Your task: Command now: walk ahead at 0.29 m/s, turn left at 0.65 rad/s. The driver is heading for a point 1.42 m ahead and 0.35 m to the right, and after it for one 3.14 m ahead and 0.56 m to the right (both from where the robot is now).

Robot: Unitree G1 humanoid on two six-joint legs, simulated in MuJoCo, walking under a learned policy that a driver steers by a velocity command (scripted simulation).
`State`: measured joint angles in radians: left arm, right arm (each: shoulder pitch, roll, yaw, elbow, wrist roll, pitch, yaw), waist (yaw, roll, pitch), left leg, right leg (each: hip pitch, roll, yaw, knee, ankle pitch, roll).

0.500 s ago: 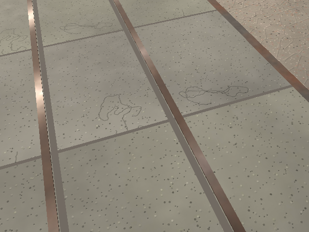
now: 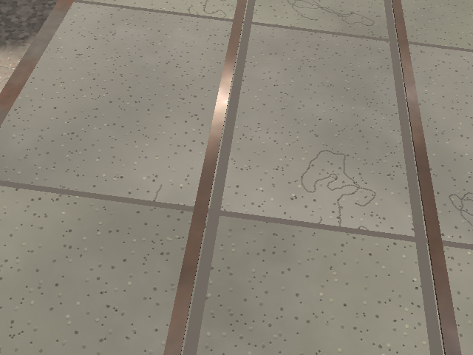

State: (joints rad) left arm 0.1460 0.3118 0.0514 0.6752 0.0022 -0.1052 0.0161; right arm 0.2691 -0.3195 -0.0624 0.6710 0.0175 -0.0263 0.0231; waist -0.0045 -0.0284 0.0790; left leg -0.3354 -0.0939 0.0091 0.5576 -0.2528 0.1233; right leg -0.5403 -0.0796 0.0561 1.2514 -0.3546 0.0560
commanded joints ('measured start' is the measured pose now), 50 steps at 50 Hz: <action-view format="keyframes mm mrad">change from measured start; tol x32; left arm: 1 67 115 37 -29 16 20 -5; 50 -4 62 38 -172 -25 156 -26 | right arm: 1 -62 -156 -42 -99 -8 -21 -38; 50 -83 -171 -68 -50 -8 27 -46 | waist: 1 47 43 -139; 14 41 140 -160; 17 22 -242 -363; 50 -48 193 -190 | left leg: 1 140 224 -226 -232 802 95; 11 285 206 -77 -202 723 -97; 15 228 175 -22 290 1031 -151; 17 -316 -126 -110 983 -427 -274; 18 -369 -42 -270 1041 -325 -234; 32 85 11 -126 -106 86 -179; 35 184 490 -648 -311 50 108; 48 256 384 -81 -233 403 115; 50 213 390 -87 -297 9 103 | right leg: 1 -77 -13 -25 -105 134 0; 9 8 77 -110 -698 664 -22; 14 138 175 -136 -717 409 -98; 17 754 -229 623 -828 847 -466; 21 250 -118 543 -1031 10 -362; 32 203 78 441 -857 81 -174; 39 -153 107 47 24 -21 34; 50 74 38 -101 -412 -66 13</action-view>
